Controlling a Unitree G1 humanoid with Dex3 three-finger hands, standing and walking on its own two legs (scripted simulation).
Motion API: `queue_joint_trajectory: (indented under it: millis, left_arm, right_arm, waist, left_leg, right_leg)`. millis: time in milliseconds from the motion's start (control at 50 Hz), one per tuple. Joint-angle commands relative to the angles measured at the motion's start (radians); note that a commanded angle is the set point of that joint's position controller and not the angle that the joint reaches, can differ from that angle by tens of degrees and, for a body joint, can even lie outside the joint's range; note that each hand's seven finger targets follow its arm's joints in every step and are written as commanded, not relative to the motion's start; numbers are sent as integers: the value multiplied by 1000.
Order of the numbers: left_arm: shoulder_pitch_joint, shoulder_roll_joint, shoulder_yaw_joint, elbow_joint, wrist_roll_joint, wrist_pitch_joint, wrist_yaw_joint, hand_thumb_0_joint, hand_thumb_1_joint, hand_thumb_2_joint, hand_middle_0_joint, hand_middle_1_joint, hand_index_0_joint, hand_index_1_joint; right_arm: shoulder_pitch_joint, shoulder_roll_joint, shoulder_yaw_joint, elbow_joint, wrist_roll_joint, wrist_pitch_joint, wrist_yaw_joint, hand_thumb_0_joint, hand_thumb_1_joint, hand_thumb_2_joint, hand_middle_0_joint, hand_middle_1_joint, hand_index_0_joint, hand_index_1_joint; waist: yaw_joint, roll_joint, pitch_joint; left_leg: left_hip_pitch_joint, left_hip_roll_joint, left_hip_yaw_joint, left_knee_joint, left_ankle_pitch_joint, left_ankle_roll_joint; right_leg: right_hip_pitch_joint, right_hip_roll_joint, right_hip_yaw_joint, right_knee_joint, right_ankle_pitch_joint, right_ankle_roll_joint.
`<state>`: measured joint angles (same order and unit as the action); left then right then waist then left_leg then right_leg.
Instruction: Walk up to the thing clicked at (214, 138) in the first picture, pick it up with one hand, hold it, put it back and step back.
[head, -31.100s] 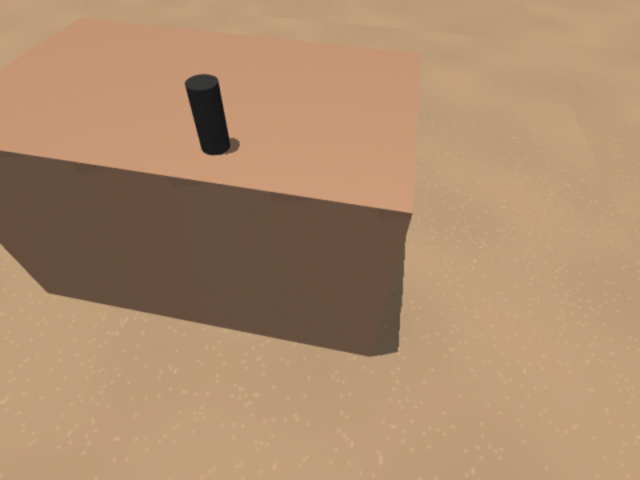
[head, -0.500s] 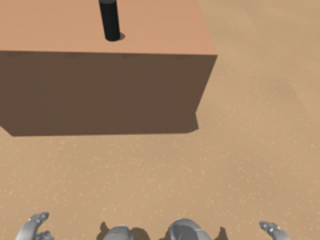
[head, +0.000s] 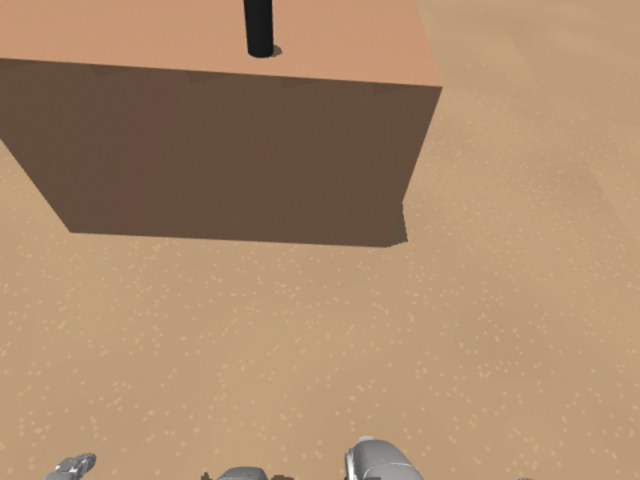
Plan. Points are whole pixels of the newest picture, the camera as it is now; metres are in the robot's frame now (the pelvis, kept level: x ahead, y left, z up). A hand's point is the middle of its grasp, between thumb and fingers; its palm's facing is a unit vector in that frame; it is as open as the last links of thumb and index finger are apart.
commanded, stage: step back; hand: left
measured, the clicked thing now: (258, 19) +1.08 +0.15 +0.02
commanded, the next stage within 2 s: stand in 1.06 s
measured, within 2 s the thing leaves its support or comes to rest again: neither
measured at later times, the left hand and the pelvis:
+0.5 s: hand out of the picture +0.02 +0.27 -0.15, palm faces +0.01 -0.93 -0.36, open 7.4 cm; pelvis -0.02 +0.00 +0.01, yaw -1 degrees
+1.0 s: hand (145, 453) +0.17 +0.23 -0.13, palm faces +0.00 -0.94 -0.33, open 7.4 cm; pelvis +0.03 -0.02 +0.01, yaw -1 degrees
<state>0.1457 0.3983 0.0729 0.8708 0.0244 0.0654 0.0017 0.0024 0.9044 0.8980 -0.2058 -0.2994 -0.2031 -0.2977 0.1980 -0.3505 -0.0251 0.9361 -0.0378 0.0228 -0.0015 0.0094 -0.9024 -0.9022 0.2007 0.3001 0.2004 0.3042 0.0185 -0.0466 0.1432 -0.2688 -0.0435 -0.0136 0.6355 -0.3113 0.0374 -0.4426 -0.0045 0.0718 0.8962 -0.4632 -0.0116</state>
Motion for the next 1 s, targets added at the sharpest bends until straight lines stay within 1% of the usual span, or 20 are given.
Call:
queue_joint_trajectory:
  millis: [0, 80, 120, 140, 160, 180, 200, 260, 380, 400, 440, 460, 520, 600, 660, 700, 720, 760, 820, 980]
  left_arm:
    - [56, 193, 51, -20, -13, -31, -10, 0, 900, 900, -200, -300, -200, -300]
    - [46, 166, 47, -2, 3, -58, -23, 0, 900, 900, -200, -300, -200, -300]
    - [106, 143, 47, 45, 10, -76, -12, 0, 900, 900, -200, -300, -200, -300]
    - [133, 165, 57, 61, 20, -86, -6, 0, 900, 900, -200, -300, -200, -300]
    - [158, 224, 75, 62, 35, -93, -2, 0, 900, 900, -200, -300, -200, -300]
    - [129, 295, 84, 55, 34, -94, -1, 0, 900, 900, -200, -300, -200, -300]
    - [37, 298, 81, 17, 32, -103, 1, 0, 900, 900, -200, -300, -200, -300]
    - [14, 234, 65, 20, 22, -120, 3, 0, 900, 900, -200, -300, -200, -300]
    - [4, 210, 33, 19, 11, -96, -13, 0, 900, 900, -200, -300, -200, -300]
    - [23, 179, 19, 20, 8, -93, -14, 0, 900, 900, -200, -300, -200, -300]
    - [-2, 163, 20, 18, -8, -82, -10, 0, 900, 900, -200, -300, -200, -300]
    - [4, 205, 32, 26, -2, -80, -5, 0, 900, 900, -200, -300, -200, -300]
    - [50, 189, 31, 48, -7, -84, -6, 0, 900, 900, -200, -300, -200, -300]
    - [57, 158, 32, 69, -6, -88, -14, 0, 900, 900, -200, -300, -200, -300]
    - [81, 158, 40, 104, 1, -97, 1, 0, 900, 900, -200, -300, -200, -300]
    - [49, 263, 52, 86, 6, -110, 10, 0, 900, 900, -200, -300, -200, -300]
    - [-58, 292, 49, 61, 2, -108, 5, 0, 900, 900, -200, -300, -200, -300]
    - [-143, 232, 30, 47, -7, -105, 7, 0, 900, 900, -200, -300, -200, -300]
    - [-117, 184, 14, 73, -11, -95, 1, 0, 900, 900, -200, -300, -200, -300]
    - [-144, 184, 19, 120, -18, -91, 10, 0, 900, 900, -200, -300, -200, -300]
  right_arm:
    - [-143, -280, -75, -97, -7, -60, -24, 0, -900, -900, 200, 300, 200, 300]
    - [-82, -289, -93, -77, -21, -43, -6, 0, -900, -900, 200, 300, 200, 300]
    - [-80, -280, -93, -71, -13, -28, 0, 0, -900, -900, 200, 300, 200, 300]
    - [-63, -239, -82, -73, -6, -24, 1, 0, -900, -900, 200, 300, 200, 300]
    - [-78, -188, -66, -95, 7, -29, 5, 0, -900, -900, 200, 300, 200, 300]
    - [-131, -193, -70, -99, 5, -29, -2, 0, -900, -900, 200, 300, 200, 300]
    - [-117, -228, -81, -90, 6, -33, -3, 0, -900, -900, 200, 300, 200, 300]
    - [-62, -213, -78, -60, 13, -54, 10, 0, -900, -900, 200, 300, 200, 300]
    - [2, -191, -87, -9, 7, -76, 11, 0, -900, -900, 200, 300, 200, 300]
    - [19, -198, -92, -5, 1, -81, 3, 0, -900, -900, 200, 300, 200, 300]
    - [65, -350, -119, -6, -4, -88, -2, 0, -900, -900, 200, 300, 200, 300]
    - [50, -356, -125, -9, -2, -89, -1, 0, -900, -900, 200, 300, 200, 300]
    - [5, -303, -106, -23, 0, -97, -11, 0, -900, -900, 200, 300, 200, 300]
    - [-59, -272, -93, -35, -2, -83, -8, 0, -900, -900, 200, 300, 200, 300]
    - [-104, -212, -58, -38, 25, -59, -9, 0, -900, -900, 200, 300, 200, 300]
    - [-75, -136, -33, -43, 37, -52, -13, 0, -900, -900, 200, 300, 200, 300]
    - [-45, -183, -50, -7, 35, -44, -20, 0, -900, -900, 200, 300, 200, 300]
    - [2, -192, -47, 43, 29, -50, -18, 0, -900, -900, 200, 300, 200, 300]
    - [-30, -212, -47, 71, 20, -66, -16, 0, -900, -900, 200, 300, 200, 300]
    - [-105, -210, -36, 101, 25, -63, -22, 0, -900, -900, 200, 300, 200, 300]
  waist:
    - [31, 168, -87]
    - [-24, 227, -109]
    - [11, 193, -113]
    - [22, 129, -136]
    - [44, -25, -132]
    - [64, -119, -67]
    - [28, -66, 6]
    - [6, -40, -29]
    - [-23, -60, -98]
    - [-37, -21, -129]
    - [-59, 205, -155]
    - [-57, 153, -133]
    - [-18, 161, -92]
    - [-12, 218, -122]
    - [40, 143, -151]
    - [16, -98, -187]
    - [-10, -96, -175]
    - [-53, -51, -142]
    - [-19, -36, -192]
    - [-7, 37, -250]
  left_leg:
    - [-131, 251, -246, -351, -245, 117]
    - [-26, 256, -246, -353, -348, 120]
    - [-63, 218, -172, -281, -305, 85]
    - [-135, 187, -139, -192, -260, 50]
    - [-307, 86, -62, -50, -241, -25]
    - [-305, 25, -34, 150, -242, -41]
    - [-246, 64, -110, 226, -196, -47]
    - [-211, 64, -88, 173, -117, -37]
    - [139, 21, 37, -190, 46, -36]
    - [223, 44, -4, -241, 55, -24]
    - [169, 371, -495, -392, -287, 153]
    - [143, 395, -525, -405, -312, 198]
    - [134, 331, -343, -344, -34, 157]
    - [11, 271, -185, -288, 146, 123]
    - [-124, 205, -92, -136, 187, 37]
    - [-170, 63, -22, 47, -51, -45]
    - [-32, 68, -21, 109, -216, -54]
    - [17, 83, -14, -28, -85, -42]
    - [97, 160, -97, -195, 262, -2]
    - [88, 152, -36, -171, 464, -9]
  right_leg:
    - [98, 11, 49, 57, 27, -11]
    - [172, 15, -64, -285, -72, -1]
    - [327, 42, -105, -547, 88, -33]
    - [442, 19, -40, -580, 111, -48]
    - [511, -108, 220, -611, -93, -104]
    - [290, -307, 451, -720, -394, -196]
    - [147, -363, 480, -729, -416, -231]
    - [211, -259, 269, -677, -149, -181]
    - [105, -168, 54, -473, 140, -116]
    - [76, -133, 5, -372, 242, -94]
    - [-47, 2, -67, -81, -112, -28]
    - [-47, -22, 14, -3, -117, -30]
    - [-67, -60, 34, -3, -34, -26]
    - [157, -33, -72, -223, 54, -3]
    - [399, -5, -89, -470, 279, -9]
    - [352, -274, 302, -597, 233, -116]
    - [184, -353, 324, -576, 203, -214]
    - [156, -265, 174, -505, 280, -161]
    - [208, -133, 25, -432, 404, -42]
    - [384, -127, -20, -431, 599, -34]
